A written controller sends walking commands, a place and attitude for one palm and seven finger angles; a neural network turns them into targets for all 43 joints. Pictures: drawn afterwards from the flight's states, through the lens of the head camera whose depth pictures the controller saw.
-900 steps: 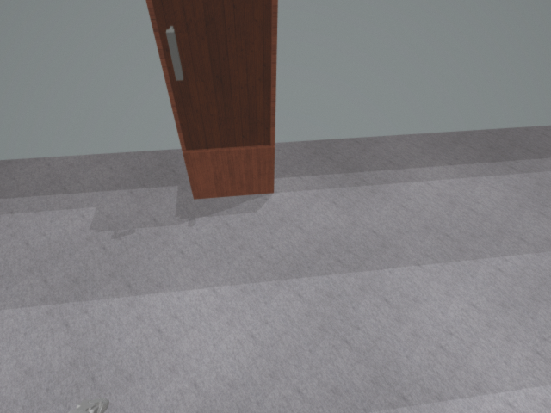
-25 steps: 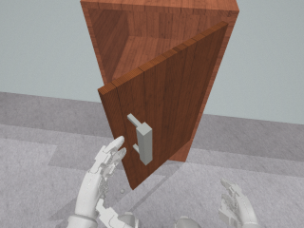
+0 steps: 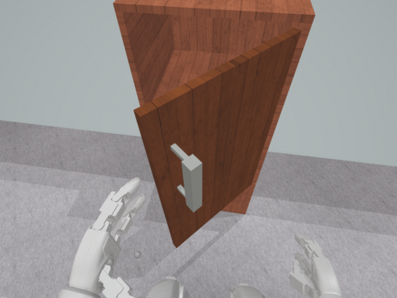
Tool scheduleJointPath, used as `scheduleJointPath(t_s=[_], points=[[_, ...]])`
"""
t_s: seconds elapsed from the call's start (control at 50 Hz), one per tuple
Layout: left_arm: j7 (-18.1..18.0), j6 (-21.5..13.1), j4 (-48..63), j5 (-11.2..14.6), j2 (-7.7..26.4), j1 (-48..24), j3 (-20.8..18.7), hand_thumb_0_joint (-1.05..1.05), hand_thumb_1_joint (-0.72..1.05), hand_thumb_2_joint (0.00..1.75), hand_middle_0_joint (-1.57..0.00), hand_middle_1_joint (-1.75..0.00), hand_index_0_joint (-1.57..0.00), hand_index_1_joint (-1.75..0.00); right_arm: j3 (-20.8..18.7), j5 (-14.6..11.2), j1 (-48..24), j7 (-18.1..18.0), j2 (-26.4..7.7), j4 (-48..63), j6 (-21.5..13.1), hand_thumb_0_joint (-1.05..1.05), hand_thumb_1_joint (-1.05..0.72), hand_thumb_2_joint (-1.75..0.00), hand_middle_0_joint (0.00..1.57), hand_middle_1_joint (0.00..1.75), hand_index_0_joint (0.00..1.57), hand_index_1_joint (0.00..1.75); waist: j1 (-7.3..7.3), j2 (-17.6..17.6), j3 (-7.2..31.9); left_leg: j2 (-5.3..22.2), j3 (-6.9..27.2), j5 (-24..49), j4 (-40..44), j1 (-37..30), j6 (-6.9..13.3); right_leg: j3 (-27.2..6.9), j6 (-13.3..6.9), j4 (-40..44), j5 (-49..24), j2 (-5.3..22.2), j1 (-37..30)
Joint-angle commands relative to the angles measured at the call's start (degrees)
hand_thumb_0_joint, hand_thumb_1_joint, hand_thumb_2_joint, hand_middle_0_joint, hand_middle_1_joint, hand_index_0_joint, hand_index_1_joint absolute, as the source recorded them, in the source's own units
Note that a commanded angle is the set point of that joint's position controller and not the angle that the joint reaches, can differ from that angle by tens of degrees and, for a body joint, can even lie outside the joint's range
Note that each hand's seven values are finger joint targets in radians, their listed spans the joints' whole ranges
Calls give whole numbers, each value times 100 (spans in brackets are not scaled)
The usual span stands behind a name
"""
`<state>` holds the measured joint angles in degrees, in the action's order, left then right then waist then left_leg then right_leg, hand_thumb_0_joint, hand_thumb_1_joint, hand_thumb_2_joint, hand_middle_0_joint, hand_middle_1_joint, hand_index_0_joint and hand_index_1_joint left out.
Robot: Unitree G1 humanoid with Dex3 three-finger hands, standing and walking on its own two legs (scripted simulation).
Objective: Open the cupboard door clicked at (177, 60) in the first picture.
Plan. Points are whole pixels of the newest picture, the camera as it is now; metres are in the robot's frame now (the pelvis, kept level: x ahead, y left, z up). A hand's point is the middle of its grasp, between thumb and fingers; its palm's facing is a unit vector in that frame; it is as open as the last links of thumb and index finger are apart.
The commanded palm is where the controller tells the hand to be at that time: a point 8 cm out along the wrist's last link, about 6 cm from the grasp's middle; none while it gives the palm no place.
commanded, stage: draw the hand back to the body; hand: left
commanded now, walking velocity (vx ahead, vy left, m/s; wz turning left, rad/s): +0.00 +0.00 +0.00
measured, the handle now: (185, 179) +0.33 +0.05 +0.08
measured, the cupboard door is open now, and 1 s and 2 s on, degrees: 50 50 50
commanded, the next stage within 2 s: step back with the hand held close in 1.44 s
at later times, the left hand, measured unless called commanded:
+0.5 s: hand (71, 233) +0.19 +0.18 +0.16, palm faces +0.09 -0.96 -0.26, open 15.4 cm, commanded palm +0.16 +0.24 +0.18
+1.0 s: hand out of the picture +0.22 +0.27 +0.24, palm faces +0.40 -0.83 -0.39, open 9.8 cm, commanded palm +0.17 +0.31 +0.26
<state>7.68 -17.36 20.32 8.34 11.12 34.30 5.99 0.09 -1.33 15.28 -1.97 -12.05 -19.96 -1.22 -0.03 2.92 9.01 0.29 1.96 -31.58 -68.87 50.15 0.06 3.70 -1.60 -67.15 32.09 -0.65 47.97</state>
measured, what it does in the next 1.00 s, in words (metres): rises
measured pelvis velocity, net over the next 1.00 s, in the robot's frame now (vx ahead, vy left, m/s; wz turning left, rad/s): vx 0.03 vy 0.02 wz -0.02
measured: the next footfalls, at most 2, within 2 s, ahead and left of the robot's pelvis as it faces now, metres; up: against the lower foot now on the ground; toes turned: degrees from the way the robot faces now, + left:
none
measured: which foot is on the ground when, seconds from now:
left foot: down 0.00-1.00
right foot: down 0.00-1.00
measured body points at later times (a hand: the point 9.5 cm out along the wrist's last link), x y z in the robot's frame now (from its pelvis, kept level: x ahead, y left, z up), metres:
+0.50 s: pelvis +0.02 +0.01 +0.05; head +0.01 +0.00 +0.50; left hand +0.18 +0.23 +0.17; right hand +0.20 -0.21 -0.01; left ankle +0.02 +0.12 -0.64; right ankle +0.01 -0.11 -0.64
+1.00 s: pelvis +0.03 +0.02 +0.09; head +0.01 +0.00 +0.54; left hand +0.19 +0.31 +0.26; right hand +0.22 -0.20 +0.02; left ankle +0.02 +0.12 -0.64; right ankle +0.01 -0.11 -0.64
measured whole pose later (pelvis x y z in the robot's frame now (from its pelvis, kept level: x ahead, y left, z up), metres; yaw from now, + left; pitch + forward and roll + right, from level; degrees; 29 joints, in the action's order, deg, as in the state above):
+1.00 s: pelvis +0.03 +0.02 +0.09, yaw -1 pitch -2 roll -1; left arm -7.5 -1.7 26.3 3.8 20.0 29.8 -16.1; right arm 2.7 -0.5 12.8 -5.5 -12.4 -32.9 -6.1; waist -3.5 3.0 1.9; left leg -0.8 -0.5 -18.1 -31.6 11.4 1.6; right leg 0.9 0.4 -29.2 17.5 0.0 9.6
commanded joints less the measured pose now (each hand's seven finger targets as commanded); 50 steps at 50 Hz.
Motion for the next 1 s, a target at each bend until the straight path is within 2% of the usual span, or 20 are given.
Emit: scheduleJointPath(t_s=[0.0,0.1,0.16,0.18,0.2,0.24,0.28,0.32,0.34,0.36,0.38,0.4,0.48,0.54,0.58,0.62,0.78,0.84,0.92,0.98], points=[[-68,-151,1478,150,343,218,-458,0,-50,30,-15,-30,-15,-30,-179,-96,-326,-79,-563,1110,-307,0,-90,-90,20,30,20,30,50,-351,679,-145,-34,1045,1410,-958,152,-174,60,1622,-1131,-87,-996],[107,88,1383,330,512,228,-739,0,-50,30,-15,-30,-15,-30,-124,-117,-363,-141,-619,1065,-376,0,-90,-90,20,30,20,30,72,-493,324,-132,-33,835,1638,-1046,160,-225,92,1998,-776,-58,-1140],[213,112,1580,447,690,5,-962,0,-50,30,-15,-30,-15,-30,-85,-130,-345,-166,-653,1022,-467,0,-90,-90,20,30,20,30,62,-206,243,-118,7,795,1811,-1255,147,-165,69,2077,-694,-76,-1162],[209,139,1512,478,735,69,-1059,0,-50,30,-15,-30,-15,-30,-95,-131,-353,-167,-668,981,-473,0,-90,-90,20,30,20,30,53,-268,262,-104,22,778,1857,-1256,151,-152,62,2123,-638,-83,-1257],[242,129,1636,508,647,74,-998,0,-50,30,-15,-30,-15,-30,-91,-147,-360,-168,-661,1006,-512,0,-90,-90,20,30,20,30,51,-238,306,-102,30,874,1898,-1381,151,-114,68,2109,-770,-97,-1273],[284,153,1805,570,735,118,-1108,0,-50,30,-15,-30,-15,-30,-91,-168,-326,-170,-662,972,-574,0,-90,-90,20,30,20,30,18,37,394,-96,53,1089,2001,-1601,136,-42,54,2070,-1103,-117,-1356],[323,224,1813,622,867,168,-1291,0,-43,33,-15,-30,-15,-30,-98,-176,-350,-163,-669,921,-621,0,-90,-90,20,30,20,30,-13,-63,436,-91,72,1262,2061,-1662,143,-11,55,2098,-1311,-128,-1532],[379,305,1891,660,922,131,-1386,0,-36,36,-16,-30,-16,-30,-85,-198,-346,-164,-670,871,-658,0,-90,-90,20,30,20,30,-17,132,373,-80,69,1425,2144,-1805,122,29,58,2115,-1510,-134,-1562],[401,360,1879,688,926,141,-1430,0,-32,37,-16,-30,-16,-30,-81,-206,-356,-160,-663,857,-675,0,-90,-90,20,30,20,30,-24,99,320,-75,79,1432,2197,-1836,115,53,62,2148,-1522,-138,-1593],[-401,655,2393,-98,1561,231,-1587,0,-29,39,-16,-30,-16,-30,-87,-121,-349,-364,-586,949,-590,0,-90,-90,20,30,20,30,-398,38,420,33,23,1463,2517,-1915,100,-289,-26,2473,-1513,5,-1820],[-796,892,2246,-204,1317,434,-1583,0,-26,40,-16,-30,-16,-30,-37,-82,-363,-430,-508,878,-571,0,-90,-90,20,30,20,30,-272,-48,115,3,2,1326,2581,-1915,100,-271,-18,2666,-1378,12,-1822],[-992,1066,2167,-307,1015,542,-1359,0,-22,42,-16,-30,-16,-30,1,-74,-333,-449,-495,807,-526,0,-90,-90,20,30,20,30,-215,53,-51,22,-31,1333,2626,-2003,102,-226,-1,2699,-1379,36,-1856],[-1395,1306,2197,-528,1209,303,-1526,0,-8,48,-16,-30,-16,-30,18,-31,-408,-512,-574,625,-474,0,-90,-90,20,30,20,30,-177,-141,-86,59,-21,1580,2868,-2426,127,-173,15,2999,-1580,57,-2206],[-1533,1331,2166,-585,1273,50,-1632,0,2,52,-17,-30,-17,-30,58,-3,-445,-550,-569,476,-547,0,-90,-90,20,30,20,30,-168,-141,-219,65,-14,1667,3128,-2741,139,-162,31,3202,-1674,81,-2387],[-1597,1330,2193,-620,1422,-97,-1816,0,9,55,-17,-30,-17,-30,63,10,-517,-573,-601,363,-620,0,-90,-90,20,30,20,30,-208,-54,-144,67,-6,1860,3281,-2977,141,-162,24,3321,-1830,90,-2617],[-1613,1330,2207,-615,1385,-155,-1847,0,17,58,-17,-30,-17,-30,92,16,-548,-552,-587,257,-686,0,-90,-90,20,30,20,30,-210,146,-265,86,11,2038,3468,-3155,111,-143,28,3402,-1930,94,-2732],[-1640,1258,1861,-548,1655,-440,-2503,0,44,70,-18,-30,-18,-30,66,55,-811,-476,-623,-150,-832,0,-90,-90,20,30,20,30,-328,-97,-423,119,-19,2551,4048,-3613,70,-122,22,3897,-2393,79,-3493],[-1613,1219,1871,-519,1639,-680,-2615,0,55,75,-19,-30,-19,-30,66,60,-877,-429,-621,-248,-821,0,-90,-90,20,30,20,30,-319,138,-512,119,-57,2710,4213,-3796,50,-139,25,4038,-2492,74,-3636],[-1611,1170,1827,-478,1802,-854,-2919,0,69,81,-19,-30,-19,-30,17,72,-951,-402,-641,-343,-827,0,-90,-90,20,30,20,30,-358,-34,-437,129,-87,2891,4381,-3983,53,-150,27,4181,-2696,54,-3870],[-1606,1144,1772,-459,1953,-1060,-3162,0,80,86,-20,-30,-20,-30,-11,66,-1022,-381,-667,-435,-815,0,-90,-90,20,30,20,30,-383,83,-499,144,-102,2934,4480,-4057,43,-173,11,4310,-2748,37,-3985]])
